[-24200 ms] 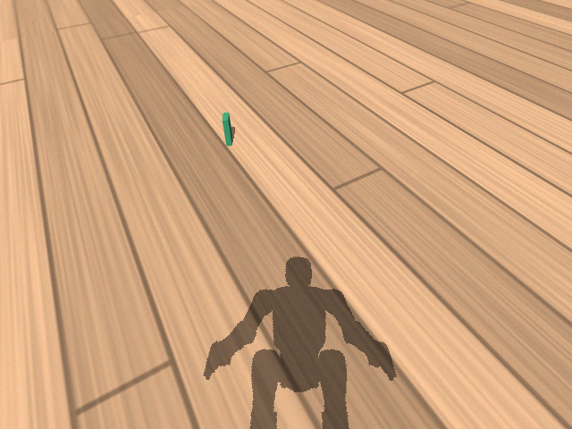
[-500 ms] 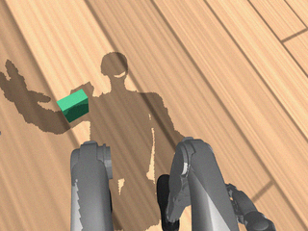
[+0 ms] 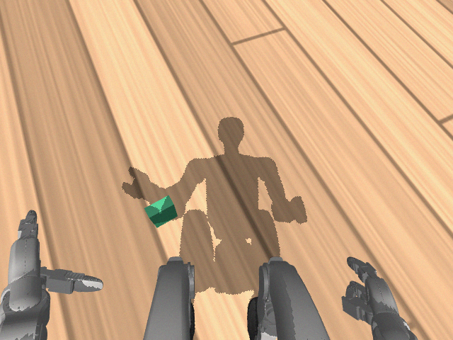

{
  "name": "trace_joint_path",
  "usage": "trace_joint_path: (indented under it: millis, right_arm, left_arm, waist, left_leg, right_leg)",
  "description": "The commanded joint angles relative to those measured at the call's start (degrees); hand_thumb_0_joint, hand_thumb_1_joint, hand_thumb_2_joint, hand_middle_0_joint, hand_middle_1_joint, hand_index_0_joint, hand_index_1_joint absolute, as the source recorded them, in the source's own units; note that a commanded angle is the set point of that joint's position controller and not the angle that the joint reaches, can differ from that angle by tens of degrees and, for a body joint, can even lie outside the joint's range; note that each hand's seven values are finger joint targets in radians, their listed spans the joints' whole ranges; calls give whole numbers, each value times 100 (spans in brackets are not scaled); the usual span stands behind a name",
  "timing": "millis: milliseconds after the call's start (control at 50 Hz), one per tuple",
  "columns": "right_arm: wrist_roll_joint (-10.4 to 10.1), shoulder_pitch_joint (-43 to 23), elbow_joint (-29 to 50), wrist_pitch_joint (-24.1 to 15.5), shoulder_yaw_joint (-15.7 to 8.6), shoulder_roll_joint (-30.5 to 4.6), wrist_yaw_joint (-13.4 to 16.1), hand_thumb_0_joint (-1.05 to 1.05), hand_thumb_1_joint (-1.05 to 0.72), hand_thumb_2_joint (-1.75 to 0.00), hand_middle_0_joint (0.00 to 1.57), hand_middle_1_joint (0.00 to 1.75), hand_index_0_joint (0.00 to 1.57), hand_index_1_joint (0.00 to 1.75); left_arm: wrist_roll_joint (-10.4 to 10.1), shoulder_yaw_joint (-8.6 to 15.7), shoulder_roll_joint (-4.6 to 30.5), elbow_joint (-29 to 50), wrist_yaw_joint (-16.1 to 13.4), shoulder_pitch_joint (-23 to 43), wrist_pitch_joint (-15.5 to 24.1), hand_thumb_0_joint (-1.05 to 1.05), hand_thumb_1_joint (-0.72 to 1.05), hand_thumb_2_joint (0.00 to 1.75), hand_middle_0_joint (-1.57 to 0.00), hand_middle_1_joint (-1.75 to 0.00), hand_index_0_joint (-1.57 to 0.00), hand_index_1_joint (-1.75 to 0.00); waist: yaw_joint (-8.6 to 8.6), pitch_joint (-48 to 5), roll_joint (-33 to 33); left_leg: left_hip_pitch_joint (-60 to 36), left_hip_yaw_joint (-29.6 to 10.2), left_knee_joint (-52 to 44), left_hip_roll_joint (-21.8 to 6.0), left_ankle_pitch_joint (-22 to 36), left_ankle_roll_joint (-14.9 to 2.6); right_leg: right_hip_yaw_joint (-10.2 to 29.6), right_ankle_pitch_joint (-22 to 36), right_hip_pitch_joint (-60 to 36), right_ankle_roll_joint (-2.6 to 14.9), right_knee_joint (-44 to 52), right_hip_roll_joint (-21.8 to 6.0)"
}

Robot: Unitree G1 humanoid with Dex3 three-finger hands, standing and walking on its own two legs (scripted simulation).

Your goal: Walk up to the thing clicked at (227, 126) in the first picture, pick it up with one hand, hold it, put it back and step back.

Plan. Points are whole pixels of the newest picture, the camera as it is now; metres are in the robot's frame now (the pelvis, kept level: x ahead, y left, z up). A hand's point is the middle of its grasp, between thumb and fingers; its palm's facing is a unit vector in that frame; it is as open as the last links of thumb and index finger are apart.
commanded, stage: home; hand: left
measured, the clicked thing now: (162, 212) +0.46 +0.21 -0.48
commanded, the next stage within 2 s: none
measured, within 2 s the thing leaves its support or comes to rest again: neither
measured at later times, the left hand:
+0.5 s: hand (71, 275) +0.23 +0.20 +0.09, palm faces +0.14 -0.94 -0.32, open 17.4 cm
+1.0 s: hand (77, 283) +0.22 +0.19 +0.10, palm faces +0.15 -0.95 -0.29, open 17.4 cm
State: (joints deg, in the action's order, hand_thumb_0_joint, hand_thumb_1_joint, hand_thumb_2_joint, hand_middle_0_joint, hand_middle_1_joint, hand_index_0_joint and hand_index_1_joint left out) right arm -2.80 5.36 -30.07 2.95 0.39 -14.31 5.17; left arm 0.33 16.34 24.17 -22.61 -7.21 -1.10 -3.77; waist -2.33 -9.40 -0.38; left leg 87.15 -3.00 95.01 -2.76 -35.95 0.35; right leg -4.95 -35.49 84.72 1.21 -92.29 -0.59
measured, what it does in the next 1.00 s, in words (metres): rises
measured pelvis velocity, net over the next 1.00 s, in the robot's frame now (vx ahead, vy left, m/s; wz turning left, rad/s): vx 0.06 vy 0.00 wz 0.05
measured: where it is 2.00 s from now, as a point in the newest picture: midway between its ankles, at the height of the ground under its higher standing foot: outside the picture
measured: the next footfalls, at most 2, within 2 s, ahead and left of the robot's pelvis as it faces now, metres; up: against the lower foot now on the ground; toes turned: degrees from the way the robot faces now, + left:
none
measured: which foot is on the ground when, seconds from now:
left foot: down 0.00-1.00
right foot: down 0.00-1.00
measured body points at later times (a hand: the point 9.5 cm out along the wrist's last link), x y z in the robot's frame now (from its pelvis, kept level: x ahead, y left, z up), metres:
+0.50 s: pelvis +0.06 +0.01 +0.15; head +0.08 +0.02 +0.60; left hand +0.22 +0.25 +0.11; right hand +0.21 -0.22 +0.07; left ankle +0.06 +0.12 -0.53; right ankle +0.06 -0.11 -0.53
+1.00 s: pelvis +0.06 +0.00 +0.16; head +0.08 +0.01 +0.61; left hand +0.21 +0.24 +0.12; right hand +0.23 -0.23 +0.09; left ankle +0.06 +0.12 -0.53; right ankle +0.06 -0.12 -0.53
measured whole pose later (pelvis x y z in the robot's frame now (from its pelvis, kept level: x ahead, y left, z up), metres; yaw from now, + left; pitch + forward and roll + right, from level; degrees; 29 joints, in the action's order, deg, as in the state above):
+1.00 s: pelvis +0.06 +0.00 +0.16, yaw +3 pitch +7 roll -2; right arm -0.7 15.6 -28.5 -6.3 2.1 -12.0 10.0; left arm -0.7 -0.8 11.7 -1.0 -8.7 -25.8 -14.9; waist -1.5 -6.3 1.8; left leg 35.4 -1.1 54.9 -2.0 -27.0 0.4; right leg -4.1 -26.5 33.1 0.3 -52.1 -0.4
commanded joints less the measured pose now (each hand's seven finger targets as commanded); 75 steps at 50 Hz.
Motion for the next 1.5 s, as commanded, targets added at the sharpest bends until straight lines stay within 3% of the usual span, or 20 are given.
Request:
trace_joint_path:
  millis: [0, 140, 160, 360, 460, 560, 620, 740, 760, 820, 840, 920, 980, 1000, 1020, 1100, 1180, 1200, 1240, 1480]
  right_arm:
    - [19, 614, 489, -347, -318, -777, 188, 0, -90, -90, 20, 30, 20, 30]
    - [16, 722, 642, -561, -239, -681, 383, 0, -90, -90, 20, 30, 20, 30]
    - [7, 705, 696, -583, -235, -672, 407, 0, -90, -90, 20, 30, 20, 30]
    - [53, 816, 1033, -815, -120, -480, 619, 0, -90, -90, 20, 30, 20, 30]
    - [113, 787, 1148, -932, -125, -434, 642, 0, -90, -90, 20, 30, 20, 30]
    - [151, 797, 1210, -1036, -141, -434, 625, 0, -90, -90, 20, 30, 20, 30]
    - [187, 768, 1161, -1086, -128, -430, 599, 0, -90, -90, 20, 30, 20, 30]
    - [219, 777, 1112, -1199, -142, -436, 587, 0, -90, -90, 20, 30, 20, 30]
    - [217, 775, 1095, -1210, -143, -445, 599, 0, -90, -90, 20, 30, 20, 30]
    - [234, 792, 1007, -1237, -152, -452, 602, 0, -90, -90, 20, 30, 20, 30]
    - [219, 743, 1033, -1223, -122, -444, 596, 0, -90, -90, 20, 30, 20, 30]
    - [219, 639, 1046, -1232, -126, -456, 564, 0, -90, -90, 20, 30, 20, 30]
    - [207, 659, 1074, -1215, -120, -429, 551, 0, -90, -90, 20, 30, 20, 30]
    - [214, 698, 1047, -1237, -156, -466, 548, 0, -90, -90, 20, 30, 20, 30]
    - [207, 687, 1050, -1241, -157, -457, 544, 0, -90, -90, 20, 30, 20, 30]
    - [212, 676, 1034, -1252, -140, -430, 549, 0, -90, -90, 20, 30, 20, 30]
    - [207, 678, 1016, -1261, -143, -428, 558, 0, -90, -90, 20, 30, 20, 30]
    - [205, 650, 1016, -1269, -139, -429, 560, 0, -90, -90, 20, 30, 20, 30]
    - [218, 710, 981, -1284, -152, -422, 566, 0, -90, -90, 20, 30, 20, 30]
    - [206, 623, 964, -1326, -118, -406, 574, 0, -90, -90, 20, 30, 20, 30]
  left_arm:
    - [1, -23, 767, 934, -185, 0, -36, 0, -55, 6, -5, -5, -5, -5]
    - [-18, -378, 437, 1474, -378, -637, -453, 0, -56, 5, -5, -5, -5, -5]
    - [-33, -483, 340, 1615, -402, -840, -508, 0, -56, 5, -5, -5, -5, -5]
    - [-101, -1378, -458, 2955, -476, -2092, -952, 0, -55, 5, -5, -5, -5, -5]
    - [-80, -1506, -596, 3287, -401, -2466, -1008, 0, -58, 4, -5, -5, -5, -5]
    - [-64, -1392, -578, 3458, -298, -2690, -946, 0, -54, 6, -5, -6, -5, -6]
    - [-35, -1410, -626, 3295, -254, -2485, -904, 0, -55, 5, -5, -6, -5, -6]
    - [-21, -1492, -683, 3564, -224, -2239, -827, 0, -55, 5, -5, -6, -5, -6]
    - [-22, -1399, -597, 3580, -227, -2254, -835, 0, -57, 4, -5, -5, -5, -5]
    - [-10, -1546, -762, 3394, -219, -2334, -865, 0, -56, 5, -5, -5, -5, -5]
    - [-15, -1414, -641, 3249, -223, -2454, -880, 0, -55, 6, -5, -6, -5, -6]
    - [-29, -1428, -699, 3123, -189, -2381, -845, 0, -55, 6, -5, -6, -5, -6]
    - [-38, -1419, -680, 3156, -162, -2481, -824, 0, -54, 6, -5, -6, -5, -6]
    - [-33, -1458, -745, 3053, -145, -2501, -836, 0, -53, 7, -5, -6, -5, -6]
    - [-35, -1384, -667, 3132, -164, -2481, -843, 0, -53, 7, -5, -6, -5, -6]
    - [-31, -1351, -643, 3122, -143, -2367, -804, 0, -53, 7, -5, -6, -5, -6]
    - [-36, -1331, -620, 3196, -147, -2356, -766, 0, -52, 7, -5, -6, -5, -6]
    - [-28, -1409, -680, 3134, -139, -2305, -772, 0, -53, 6, -5, -6, -5, -6]
    - [-30, -1378, -669, 3153, -144, -2399, -771, 0, -52, 7, -5, -6, -5, -6]
    - [-35, -1382, -657, 3103, -108, -2339, -754, 0, -52, 7, -5, -6, -5, -6]
  waist:
    - [-55, -2199, 536]
    - [11, -1650, 603]
    - [66, -1558, 663]
    - [12, -657, 555]
    - [35, -162, 190]
    - [65, -143, 32]
    - [51, -29, 84]
    - [6, -436, 439]
    - [53, -513, 479]
    - [-1, -483, 435]
    - [66, -344, 347]
    - [106, -55, 182]
    - [151, -77, 166]
    - [74, -165, 157]
    - [143, -199, 189]
    - [70, -234, 98]
    - [128, -230, 188]
    - [72, -210, 124]
    - [84, -361, 251]
    - [124, 5, 67]
  left_leg:
    - [-2572, 148, -1918, 142, 1189, -182]
    - [-3773, 152, -3124, 171, 1418, -122]
    - [-3979, 172, -3305, 179, 1441, -106]
    - [-5099, 148, -4503, 180, 1739, -62]
    - [-5198, 113, -4792, 162, 1766, -75]
    - [-5354, 213, -4755, 189, 2104, -92]
    - [-5343, 225, -4824, 208, 1961, -84]
    - [-5738, 234, -4820, 219, 2249, -40]
    - [-5757, 222, -4839, 219, 2267, -36]
    - [-5862, 133, -4888, 164, 2519, -2]
    - [-5734, 139, -4889, 183, 2466, -20]
    - [-5550, 198, -4972, 212, 2007, -50]
    - [-5550, 248, -4927, 242, 2095, -64]
    - [-5609, 250, -4898, 232, 2204, -62]
    - [-5598, 261, -4890, 244, 2243, -63]
    - [-5632, 317, -4838, 254, 2093, -100]
    - [-5648, 307, -4890, 255, 2032, -94]
    - [-5639, 288, -4914, 246, 1961, -95]
    - [-5694, 302, -4857, 257, 2160, -86]
    - [-5573, 354, -4921, 268, 1783, -115]
  right_leg:
    - [437, 1238, -2407, 5, 2156, 97]
    - [312, 1456, -3565, 6, 3201, 85]
    - [289, 1481, -3735, 1, 3330, 88]
    - [68, 1783, -4805, -27, 4349, 178]
    - [-15, 1746, -4984, -49, 4615, 236]
    - [93, 2062, -5279, -85, 4763, 180]
    - [108, 1946, -5288, -85, 4793, 165]
    - [151, 2215, -5480, -72, 4766, 154]
    - [147, 2213, -5471, -64, 4755, 168]
    - [62, 2337, -5485, -41, 4681, 219]
    - [70, 2298, -5483, -47, 4743, 205]
    - [93, 1935, -5412, -74, 4900, 180]
    - [135, 2045, -5464, -88, 4958, 150]
    - [139, 2152, -5495, -89, 4917, 157]
    - [143, 2212, -5551, -97, 4924, 145]
    - [224, 2172, -5534, -132, 5022, 110]
    - [209, 2068, -5520, -110, 5022, 112]
    - [200, 1995, -5495, -109, 5012, 122]
    - [206, 2196, -5580, -108, 4969, 115]
    - [238, 1834, -5448, -135, 5165, 79]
